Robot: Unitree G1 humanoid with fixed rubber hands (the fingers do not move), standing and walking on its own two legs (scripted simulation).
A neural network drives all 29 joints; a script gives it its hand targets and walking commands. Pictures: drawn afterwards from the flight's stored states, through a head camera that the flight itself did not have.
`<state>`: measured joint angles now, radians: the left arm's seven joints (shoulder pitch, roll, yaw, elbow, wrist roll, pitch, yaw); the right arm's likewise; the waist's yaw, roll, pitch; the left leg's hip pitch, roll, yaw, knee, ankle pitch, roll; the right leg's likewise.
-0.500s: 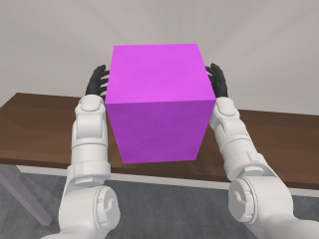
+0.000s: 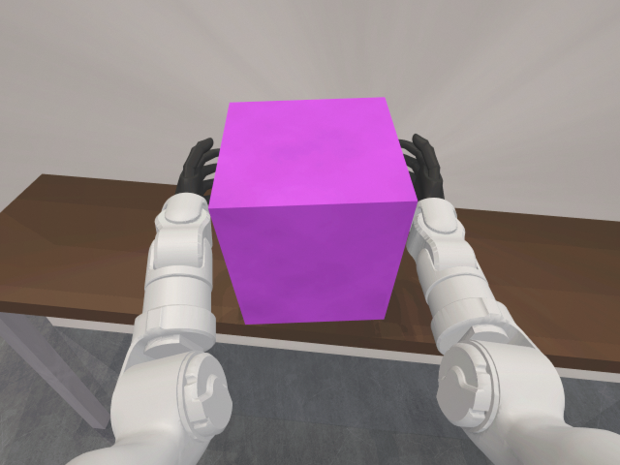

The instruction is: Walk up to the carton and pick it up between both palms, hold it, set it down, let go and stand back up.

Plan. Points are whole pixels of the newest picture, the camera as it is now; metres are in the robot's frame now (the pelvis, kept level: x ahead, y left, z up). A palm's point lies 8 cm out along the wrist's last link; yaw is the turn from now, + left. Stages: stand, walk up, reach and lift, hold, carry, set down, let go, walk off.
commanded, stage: set down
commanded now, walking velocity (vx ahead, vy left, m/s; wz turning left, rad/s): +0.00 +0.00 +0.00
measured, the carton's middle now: (311, 217) +0.43 +0.01 +0.13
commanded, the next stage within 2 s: none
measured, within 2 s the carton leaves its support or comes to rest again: rests again in 1.56 s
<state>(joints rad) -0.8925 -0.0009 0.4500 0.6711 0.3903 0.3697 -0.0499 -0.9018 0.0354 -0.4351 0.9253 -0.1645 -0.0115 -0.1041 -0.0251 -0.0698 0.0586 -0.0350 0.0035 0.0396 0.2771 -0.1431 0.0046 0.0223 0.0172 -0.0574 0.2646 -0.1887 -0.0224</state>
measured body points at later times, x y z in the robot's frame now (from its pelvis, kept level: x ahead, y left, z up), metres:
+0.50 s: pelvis +0.01 +0.00 +0.00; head +0.01 +0.02 +0.45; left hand +0.44 +0.16 +0.14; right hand +0.43 -0.14 +0.15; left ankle +0.01 +0.11 -0.75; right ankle -0.02 -0.09 -0.75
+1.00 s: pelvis +0.01 +0.00 +0.00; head +0.02 +0.02 +0.45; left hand +0.44 +0.16 +0.12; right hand +0.43 -0.15 +0.13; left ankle +0.01 +0.11 -0.75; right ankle -0.02 -0.09 -0.75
